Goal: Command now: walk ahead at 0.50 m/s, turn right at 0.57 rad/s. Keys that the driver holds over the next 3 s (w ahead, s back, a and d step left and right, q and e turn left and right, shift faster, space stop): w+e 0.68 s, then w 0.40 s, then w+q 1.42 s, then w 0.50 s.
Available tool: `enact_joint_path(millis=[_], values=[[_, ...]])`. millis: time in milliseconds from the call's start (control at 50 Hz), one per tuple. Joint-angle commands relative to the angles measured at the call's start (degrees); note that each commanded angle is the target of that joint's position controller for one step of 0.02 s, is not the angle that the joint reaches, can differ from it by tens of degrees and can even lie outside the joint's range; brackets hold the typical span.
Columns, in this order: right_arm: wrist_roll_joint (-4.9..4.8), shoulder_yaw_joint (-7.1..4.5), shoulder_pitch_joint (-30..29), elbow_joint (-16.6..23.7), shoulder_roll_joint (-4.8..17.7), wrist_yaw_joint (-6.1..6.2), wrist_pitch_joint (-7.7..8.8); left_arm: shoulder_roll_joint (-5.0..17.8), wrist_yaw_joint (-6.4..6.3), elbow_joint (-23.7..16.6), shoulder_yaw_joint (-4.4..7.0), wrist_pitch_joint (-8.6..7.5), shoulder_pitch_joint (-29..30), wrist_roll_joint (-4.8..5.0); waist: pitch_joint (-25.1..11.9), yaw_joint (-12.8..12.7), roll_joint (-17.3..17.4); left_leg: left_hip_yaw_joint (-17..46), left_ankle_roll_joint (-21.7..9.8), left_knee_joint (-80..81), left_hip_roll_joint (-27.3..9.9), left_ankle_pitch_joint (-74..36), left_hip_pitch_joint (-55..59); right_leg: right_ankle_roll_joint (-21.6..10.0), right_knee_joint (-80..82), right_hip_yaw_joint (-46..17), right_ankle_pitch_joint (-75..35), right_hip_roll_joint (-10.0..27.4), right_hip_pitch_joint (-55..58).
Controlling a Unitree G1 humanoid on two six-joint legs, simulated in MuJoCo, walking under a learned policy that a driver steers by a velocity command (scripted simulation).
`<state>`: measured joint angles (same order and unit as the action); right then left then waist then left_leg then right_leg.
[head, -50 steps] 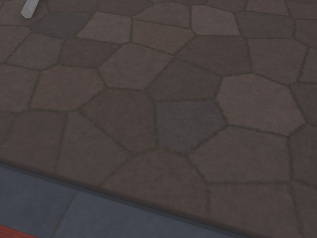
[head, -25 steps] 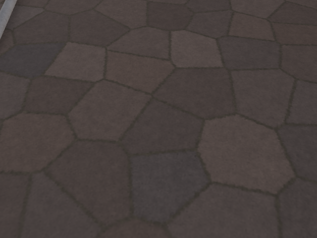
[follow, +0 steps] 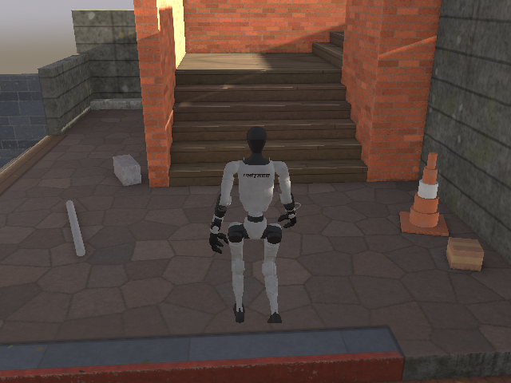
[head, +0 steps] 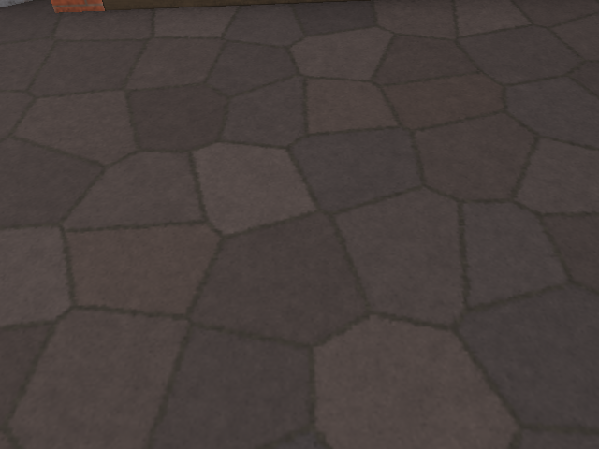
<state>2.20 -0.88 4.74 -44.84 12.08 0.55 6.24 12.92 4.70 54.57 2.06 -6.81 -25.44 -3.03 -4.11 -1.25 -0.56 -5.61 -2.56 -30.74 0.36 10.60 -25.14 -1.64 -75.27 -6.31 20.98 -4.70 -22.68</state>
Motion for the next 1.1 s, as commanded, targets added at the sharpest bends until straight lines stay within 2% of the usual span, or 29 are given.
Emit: enact_joint_path(millis=[20,40,60,100,160,220,300,340,360,380,400,420,440,460,500,560,620,660,720,760,820,840,860,880,900,920,940,1000,1100], values=[[-0.69,0.54,5.8,-0.89,-2.82,0.6,-0.4,0.81,-0.98,-4.94,-0.19,0.26,5.6,-2.83,-1.6,1.74,3.01,18.79,-12.93,19.9,-18.7,-13.06,16.43,-1.85,-1.64,-1.38,-3.92,10.85,-18.95],[-1.95,-1.43,5.48,-1.55,3.24,0.11,0.82,3.66,-3.68,-10.24,1.53,1.73,8.72,8.11,1.57,1.44,2.28,15.85,-9.55,21.83,-16.88,-7.68,16.73,-1.1,-5.97,0.77,-5.37,10.08,-19.68],[-2.82,-1.8,4.58,-2.73,4.43,-0.16,1.44,2.88,-4.87,-10.92,1.12,2.39,9.1,8.66,2.05,0.02,3.01,12.75,-8.26,23.15,-16.63,-6.42,15.8,-1.09,-4.13,-0.01,-6.08,11.97,-22.21],[-2.02,-2.07,4.91,-3.84,4.85,-0.29,1.58,1.7,-5.7,-12.59,0.94,3.34,9.49,6.76,4.54,-1.11,2.74,6.92,-7.42,24.03,-15.55,-10.92,11.6,-0.54,0.07,-0.53,-9.29,12.86,-23.31],[-1.34,-2.6,5.52,-4.52,7.04,0.18,1.29,1.54,-4.76,-15.4,0.92,3.68,13.15,4.74,5.49,-1.35,4.3,-1.8,-6.8,23.72,-11.78,-15.21,7.15,0.06,13.57,2.89,-20.75,12.66,-19.07],[-2.13,-3.43,10.4,-5.08,10.11,0.95,1.21,1.53,-3.23,-17.87,0.73,3.68,21.32,4.85,5.33,2.62,1.9,-4.09,-5.85,23.54,-12.31,-15.22,12.66,-0.74,28.64,6.5,-26.97,11.25,-15.09],[-2.95,-4.66,14.51,-5.86,12.76,1.06,-1.15,2.87,-1.7,-21.78,1.05,3.87,28.49,4.83,6.89,5.08,2.1,-4.82,-4.4,18.01,-16.64,-25.42,29.06,-2.68,37.95,8.82,-20.28,9.54,-19.88],[-3.17,-5.25,14.76,-5.42,14.08,1.33,-2.22,4.95,-1.33,-22.74,2.12,4.18,27.11,4.52,4.78,3.29,5.03,-6.36,-3.27,10.77,-17.12,-44.26,32.2,-4.6,39.03,12.37,-13.26,5.52,-13.99],[-3.19,-5.59,14.54,-5.07,15.0,1.56,-2.83,6.55,-1.31,-22.26,3.03,4.38,22.99,4.51,2.47,0.68,6.39,-7.17,-2.77,3.92,-16.83,-52.72,32.33,-5.93,39.55,13.7,-10.21,2.99,-8.04],[-3.39,-5.61,13.49,-4.47,15.04,1.78,-3.29,9.37,-1.65,-19.96,4.69,4.41,14.02,4.5,-1.42,-4.14,6.17,-8.43,-1.32,-7.41,-15.07,-53.43,28.83,-7.96,44.14,13.72,-13.11,0.7,4.02],[-2.51,-5.18,13.15,-2.82,13.97,1.99,-2.91,14.47,-2.91,-17.32,6.92,4.89,3.31,4.14,-7.38,-8.43,2.29,-8.2,1.13,-24.49,-12.87,-38.13,13.89,-10.99,43.44,4.27,-17.32,5.29,24.08],[-0.24,-2.21,18.32,1.03,4.95,0.72,-0.98,21.29,-3.48,-17.34,7.81,4.54,4.01,4.48,-12.4,-1.36,-13.19,-3.81,4.72,-46.2,-1.06,19.54,-15.52,-22.3,45.73,-27.1,-15.58,20.7,46.86],[-2.72,-2.55,12.11,2.68,8.92,-0.47,1.92,17.45,-3.79,-18.37,6.68,4.25,-0.72,3.95,-20.99,-6.2,-9.21,9.63,4.47,-54.21,1.2,22.99,-23.21,-25.58,55.11,-41.2,-9.9,24.47,50.97],[-4.76,-3.06,6.39,4.3,10.2,-1.01,3.0,14.19,-4.08,-17.79,5.94,3.9,1.02,3.31,-13.59,-6.87,-7.02,10.59,3.41,-53.59,-2.09,17.21,-28.43,-21.92,55.79,-32.11,-13.27,22.19,46.73],[-2.5,-2.98,5.53,4.13,10.01,-0.18,2.95,10.28,-4.17,-19.53,4.67,3.47,10.57,4.11,-4.29,-0.93,1.42,10.12,3.48,-43.19,-6.36,10.09,-21.33,-17.84,56.91,-20.16,-22.41,17.92,26.18],[-1.8,-3.61,7.25,5.35,9.49,-0.15,0.47,9.04,-4.42,-20.77,4.13,2.98,14.88,3.5,-0.81,3.62,0.51,9.79,5.07,-34.67,-7.78,9.26,-12.34,-17.3,60.53,-14.72,-26.2,15.16,10.6],[-0.91,-2.33,1.82,6.9,6.34,0.01,-0.16,11.28,-5.45,-20.07,4.98,3.14,13.69,3.79,1.61,2.5,-0.32,7.77,6.41,-21.15,-5.92,-0.36,-8.41,-15.32,60.65,-8.1,-26.16,11.08,2.67],[-1.2,-1.72,-2.75,7.63,5.32,-0.34,-0.06,11.84,-5.76,-19.27,5.29,3.58,11.47,4.29,2.04,0.17,-2.28,7.13,6.42,-11.04,-3.5,-9.53,-4.53,-13.43,59.54,-6.26,-21.14,8.85,0.93],[-2.58,-2.16,-5.86,8.42,7.01,-1.12,0.25,11.34,-5.49,-17.78,5.21,3.56,7.32,4.59,1.38,-2.11,-4.25,8.0,5.94,-4.12,-1.97,-13.96,-1.98,-12.09,57.04,-8.93,-14.53,10.57,4.4],[-2.69,-2.92,-6.2,8.87,8.61,-1.65,0.66,10.21,-5.32,-16.96,4.88,3.43,5.53,4.57,1.49,-2.1,-5.09,8.63,4.37,-1.34,-2.02,-11.26,-1.14,-11.08,53.8,-12.15,-11.08,12.47,8.04],[-2.13,-4.45,0.68,7.53,10.2,-1.83,1.23,8.56,-5.21,-17.29,4.39,3.49,5.68,3.91,0.04,1.86,-6.71,6.33,0.52,2.01,-0.85,-5.75,8.59,-7.98,45.32,-12.61,-16.22,10.25,9.52],[-1.25,-5.33,7.92,6.96,12.92,-1.55,1.59,5.62,-5.11,-18.27,3.32,3.16,6.13,3.59,-5.15,5.23,-3.19,13.19,-2.94,1.54,-7.74,-6.32,19.15,-5.46,32.38,-8.94,-15.66,7.09,5.51],[-0.34,-6.98,15.88,4.92,18.67,-1.46,1.17,3.16,-5.34,-18.78,2.56,2.47,-1.38,5.02,-13.16,4.44,14.24,37.56,-13.49,6.34,-20.2,3.63,38.82,-0.4,10.81,-1.1,-2.98,-0.44,-12.83],[-2.13,-6.53,18.89,3.6,15.55,-1.93,0.72,6.55,-5.52,-18.4,2.82,2.13,-0.83,5.34,-13.24,6.17,18.23,53.89,-16.1,13.95,-24.1,20.08,41.94,0.58,1.16,-2.96,11.31,-0.01,-23.63],[-2.63,-5.41,16.19,4.35,11.83,-1.63,0.37,10.01,-5.51,-19.12,3.71,2.22,5.1,5.58,-5.59,7.31,11.21,48.02,-13.72,14.75,-22.32,23.89,36.97,0.14,-3.47,-4.16,7.37,2.87,-27.89],[-2.07,-4.79,13.24,4.94,10.53,-1.39,-0.19,9.7,-5.61,-20.33,3.44,2.32,10.29,4.7,-1.66,6.67,6.3,39.84,-11.79,14.47,-19.79,18.91,30.27,-0.2,-3.06,-1.51,2.93,5.31,-27.14],[-1.61,-4.27,10.76,4.84,9.32,-1.5,-0.44,8.71,-5.58,-21.32,3.3,2.23,12.93,3.54,1.96,5.12,4.5,34.34,-11.24,15.48,-17.37,12.56,23.42,-0.57,0.91,-0.5,-0.3,7.1,-25.56],[-1.71,-3.42,8.99,4.02,7.05,-1.56,-0.09,6.15,-5.24,-20.61,3.11,2.58,10.87,3.56,2.65,1.67,7.12,24.74,-10.18,18.21,-12.84,-0.7,15.83,-0.29,8.91,1.23,-3.74,9.71,-18.24],[-2.87,-4.4,12.03,1.28,10.76,-0.83,-0.58,3.08,-4.86,-21.96,1.47,2.16,18.75,3.15,3.11,3.52,5.09,16.23,-10.02,19.97,-11.54,-11.92,15.07,1.44,28.12,4.12,-13.96,9.9,-15.3]])
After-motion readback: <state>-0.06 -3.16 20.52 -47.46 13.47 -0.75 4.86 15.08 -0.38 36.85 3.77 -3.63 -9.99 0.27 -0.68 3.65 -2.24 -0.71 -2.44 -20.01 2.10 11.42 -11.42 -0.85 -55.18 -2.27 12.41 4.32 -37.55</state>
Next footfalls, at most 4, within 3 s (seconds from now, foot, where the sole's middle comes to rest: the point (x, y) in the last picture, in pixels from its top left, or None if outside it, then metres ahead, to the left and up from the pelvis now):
0.40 right None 0.37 -0.17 -0.76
0.84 left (344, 376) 0.69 -0.05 -0.76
1.30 right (481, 345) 0.77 -0.38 -0.76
1.80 left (392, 238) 1.11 -0.20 -0.76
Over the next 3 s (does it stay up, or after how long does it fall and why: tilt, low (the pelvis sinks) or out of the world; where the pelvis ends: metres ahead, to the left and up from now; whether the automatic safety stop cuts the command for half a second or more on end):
stays up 1.55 -0.15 0.01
